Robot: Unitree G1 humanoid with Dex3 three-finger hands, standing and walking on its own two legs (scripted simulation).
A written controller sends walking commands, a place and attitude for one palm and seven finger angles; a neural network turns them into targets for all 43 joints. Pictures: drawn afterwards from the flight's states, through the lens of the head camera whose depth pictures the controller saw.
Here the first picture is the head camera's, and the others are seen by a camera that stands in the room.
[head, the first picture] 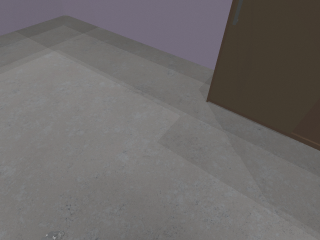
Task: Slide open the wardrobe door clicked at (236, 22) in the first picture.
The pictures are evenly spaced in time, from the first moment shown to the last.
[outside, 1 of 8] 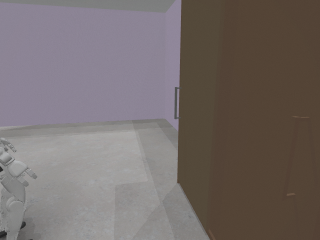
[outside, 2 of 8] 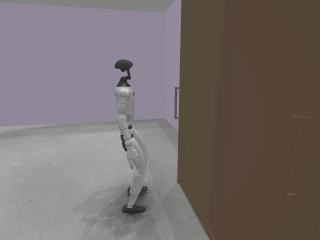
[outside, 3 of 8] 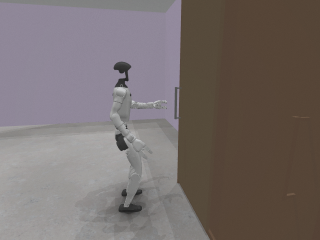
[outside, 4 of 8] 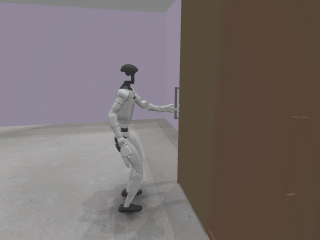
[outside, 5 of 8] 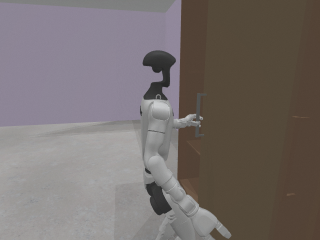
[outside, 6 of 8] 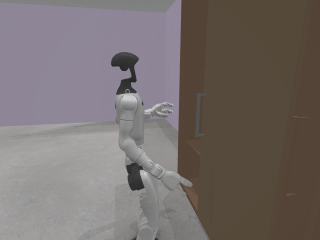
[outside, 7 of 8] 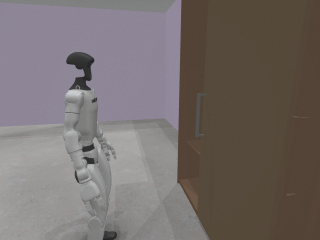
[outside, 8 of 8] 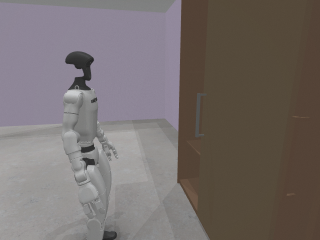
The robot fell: no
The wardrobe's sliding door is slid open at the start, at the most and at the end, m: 0.00 0.55 0.55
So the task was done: yes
